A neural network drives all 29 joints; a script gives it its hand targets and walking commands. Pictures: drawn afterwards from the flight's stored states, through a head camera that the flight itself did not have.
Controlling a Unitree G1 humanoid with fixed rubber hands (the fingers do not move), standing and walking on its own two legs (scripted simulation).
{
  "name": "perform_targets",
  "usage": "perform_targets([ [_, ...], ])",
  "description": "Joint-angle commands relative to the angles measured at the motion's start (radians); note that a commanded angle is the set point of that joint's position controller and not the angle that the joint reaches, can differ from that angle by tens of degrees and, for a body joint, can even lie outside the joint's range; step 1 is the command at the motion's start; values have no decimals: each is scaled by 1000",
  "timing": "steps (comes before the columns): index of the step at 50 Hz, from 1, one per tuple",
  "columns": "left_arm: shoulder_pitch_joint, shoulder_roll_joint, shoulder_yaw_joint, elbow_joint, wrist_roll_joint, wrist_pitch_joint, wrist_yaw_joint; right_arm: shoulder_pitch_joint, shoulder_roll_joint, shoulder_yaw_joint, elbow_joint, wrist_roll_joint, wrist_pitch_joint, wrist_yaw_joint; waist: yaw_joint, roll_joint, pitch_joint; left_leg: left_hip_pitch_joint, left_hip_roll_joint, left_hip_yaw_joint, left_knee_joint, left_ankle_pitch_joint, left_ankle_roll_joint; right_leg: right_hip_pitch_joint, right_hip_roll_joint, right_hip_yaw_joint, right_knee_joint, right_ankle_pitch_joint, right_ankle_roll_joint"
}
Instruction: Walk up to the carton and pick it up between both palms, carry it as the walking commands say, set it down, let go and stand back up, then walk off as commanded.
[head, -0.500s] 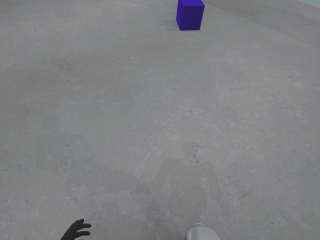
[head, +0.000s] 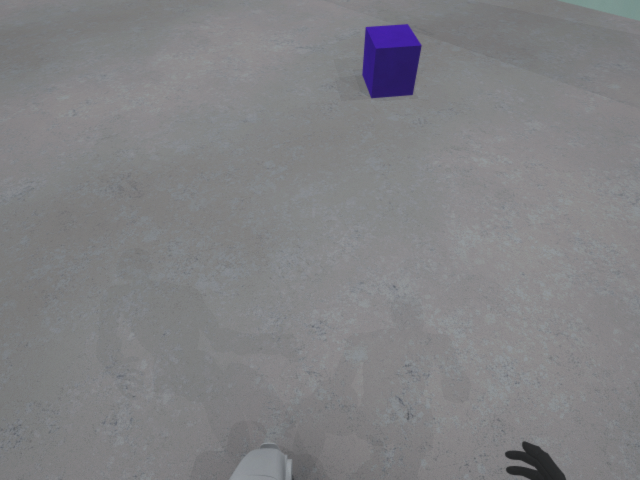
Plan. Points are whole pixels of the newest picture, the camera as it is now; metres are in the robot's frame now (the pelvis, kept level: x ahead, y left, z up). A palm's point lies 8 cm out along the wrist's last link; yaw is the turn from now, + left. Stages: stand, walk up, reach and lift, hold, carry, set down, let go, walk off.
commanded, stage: walk up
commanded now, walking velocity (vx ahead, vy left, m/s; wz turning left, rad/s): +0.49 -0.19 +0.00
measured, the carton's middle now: (389, 61) +2.42 -0.16 -0.63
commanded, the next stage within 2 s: none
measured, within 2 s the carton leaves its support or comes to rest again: neither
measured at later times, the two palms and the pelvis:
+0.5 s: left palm (199, 320) +0.37 +0.26 -0.12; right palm (531, 372) +0.32 -0.27 -0.12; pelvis +0.28 +0.00 -0.01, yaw +1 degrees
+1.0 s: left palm (243, 244) +0.51 +0.22 -0.09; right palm (507, 214) +0.65 -0.30 -0.10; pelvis +0.51 -0.05 +0.01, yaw -1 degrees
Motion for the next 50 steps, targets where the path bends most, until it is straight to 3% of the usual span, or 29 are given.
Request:
perform_targets([
  [1,50,126,49,53,15,-26,17,-128,-31,-5,-98,-27,-19,-3,7,-128,30,107,-16,58,-149,69,-20,-29,-182,78,-136,104,-107],
  [3,59,131,46,67,8,-20,24,-78,-37,-6,-82,-28,-37,-11,-23,-93,-10,219,-40,100,-268,104,4,3,-162,35,-11,284,-83],
  [4,60,123,45,64,1,-20,26,38,-64,-22,-44,-29,-50,-20,-61,-26,-88,383,-28,85,-306,118,27,-8,-125,13,158,379,-64],
  [5,80,101,37,43,-7,-27,26,232,-153,-56,13,-39,-60,-35,-133,139,-233,700,90,-114,-307,100,76,-208,-67,15,434,288,-18],
  [6,70,49,25,-2,-13,-33,21,375,-310,-94,42,-45,-60,-49,-168,436,-269,907,403,-591,-433,217,125,-549,79,-19,716,-207,35],
  [7,25,81,45,-11,-11,-25,24,421,-330,-107,61,-34,-50,-54,-146,285,-262,896,444,-663,-468,242,159,-592,29,91,841,-258,21],
  [8,-45,95,50,-2,-10,-17,18,379,-258,-93,63,-30,-51,-52,-141,163,-160,785,393,-561,-476,204,180,-589,-31,115,862,-177,19],
  [9,-83,70,45,1,-5,-16,15,292,-190,-69,36,-29,-54,-49,-115,86,-54,638,346,-429,-456,279,163,-607,-56,98,859,-99,14],
  [11,-76,38,35,11,2,-2,-3,182,-107,-47,31,-28,-63,-47,-66,98,52,457,253,-225,-488,332,130,-552,-85,73,797,11,27],
  [13,-63,27,36,16,14,11,-7,190,-98,-43,40,-19,-68,-49,-46,151,65,480,230,-112,-458,635,110,-557,-68,39,757,87,51],
  [16,-128,28,32,21,24,15,-20,232,-109,-50,58,-22,-75,-47,-57,153,-14,565,236,-74,-456,637,121,-588,-69,16,686,145,64],
  [19,-230,22,21,8,23,13,-32,194,-113,-67,52,-29,-70,-46,-60,185,37,506,230,-34,-521,406,108,-549,-90,-2,450,214,57],
  [22,-272,26,19,9,19,14,-44,158,-142,-87,63,-30,-59,-46,-53,235,71,467,215,-7,-553,232,96,-431,-71,-31,302,241,35],
  [25,-201,55,21,40,16,7,-39,125,-180,-98,59,-26,-56,-50,-21,223,38,465,233,1,-483,292,79,-314,-49,-59,248,203,15],
  [27,-65,81,30,87,17,-7,-27,98,-184,-89,58,-22,-49,-43,36,125,-42,431,171,59,-233,387,57,-141,-34,-61,191,194,-13],
  [28,92,121,45,126,18,-18,-14,105,-163,-73,42,-17,-44,-38,91,-21,-150,327,103,72,16,330,43,57,-75,30,129,116,-44],
  [29,234,233,70,146,20,-26,0,82,-88,-42,-8,-1,-40,-31,114,-352,-210,93,-90,67,353,-214,17,184,-307,481,-70,1,-116],
  [30,221,280,70,133,18,-17,9,31,-63,-33,-42,-5,-31,-32,92,-370,-160,-61,-118,-27,477,-360,37,185,-358,680,-170,-95,-148],
  [31,148,222,62,119,9,-19,13,16,-60,-39,-34,-11,-34,-32,65,-252,-115,-63,-57,-94,505,-304,52,154,-319,576,-153,-135,-163],
  [32,87,170,58,103,7,-32,22,50,-62,-46,-10,-17,-42,-28,43,-149,-116,-72,-23,-104,512,-229,51,149,-296,470,-94,13,-155],
  [33,71,129,55,99,8,-40,29,48,-65,-44,11,-24,-47,-28,35,-71,-152,-70,1,-93,491,-168,40,150,-275,388,-61,166,-133],
  [34,61,103,44,94,7,-42,30,51,-63,-42,16,-30,-41,-26,20,-52,-159,-21,10,-90,453,-150,28,87,-245,337,-63,240,-115],
  [36,51,85,35,78,14,-44,25,24,-43,-37,-9,-30,-20,-27,10,-80,-106,26,20,-71,381,-140,12,-42,-224,298,-97,213,-117],
  [38,23,79,37,55,26,-36,20,-16,-39,-31,-30,-32,-3,-23,11,-109,-7,2,31,-49,307,-79,-9,-133,-212,250,-170,29,-116],
  [40,-7,83,45,28,32,-30,19,-37,-44,-26,-38,-36,8,-16,10,-141,42,-56,30,-32,267,7,-24,-133,-200,227,-219,-99,-104],
  [42,0,87,47,25,30,-30,19,-61,-44,-23,-49,-39,8,-9,7,-171,53,-71,27,-23,239,71,-36,-139,-201,209,-251,-141,-98],
  [43,21,85,47,30,31,-34,19,-83,-41,-22,-56,-39,7,-5,11,-140,49,-76,25,-13,206,92,-41,-118,-206,190,-255,-134,-96],
  [46,59,92,53,46,27,-36,19,-125,-38,-16,-63,-37,4,1,21,-130,43,-70,28,-1,110,130,-44,-57,-205,137,-245,-91,-95],
  [50,85,98,54,55,20,-30,19,-171,-21,-6,-74,-30,-3,5,36,-151,61,-32,15,27,-32,119,-30,-3,-198,78,-212,-12,-100],
])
